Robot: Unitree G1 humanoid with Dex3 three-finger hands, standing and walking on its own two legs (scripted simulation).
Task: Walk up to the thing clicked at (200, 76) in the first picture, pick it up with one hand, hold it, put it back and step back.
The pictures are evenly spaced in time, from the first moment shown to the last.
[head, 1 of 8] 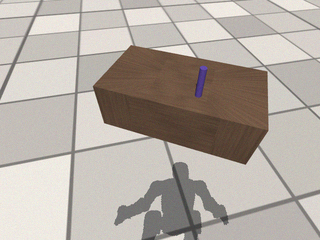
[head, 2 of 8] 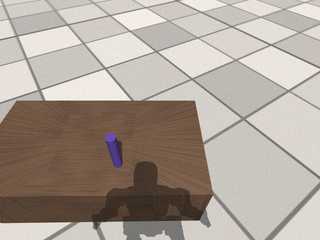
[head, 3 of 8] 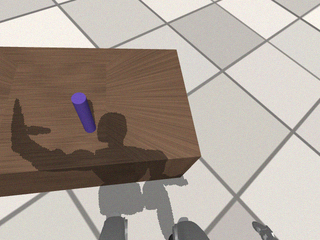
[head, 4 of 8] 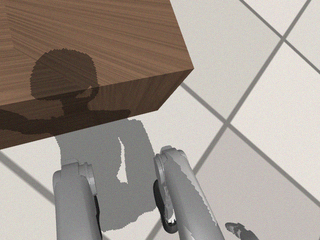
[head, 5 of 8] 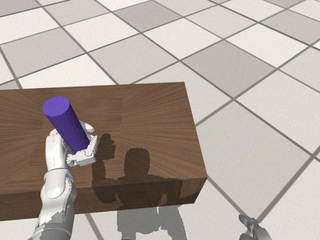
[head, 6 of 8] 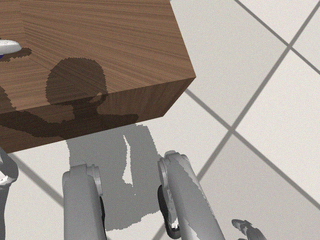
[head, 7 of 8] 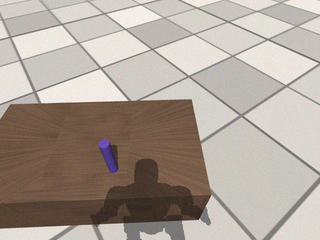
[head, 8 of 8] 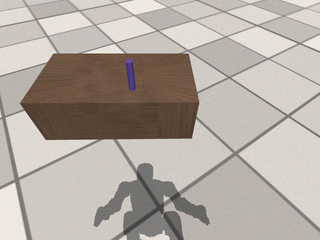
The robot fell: no
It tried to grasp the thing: yes
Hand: left
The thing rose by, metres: 0.34
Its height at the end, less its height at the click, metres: +0.00
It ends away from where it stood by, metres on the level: 0.02
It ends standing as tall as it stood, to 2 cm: yes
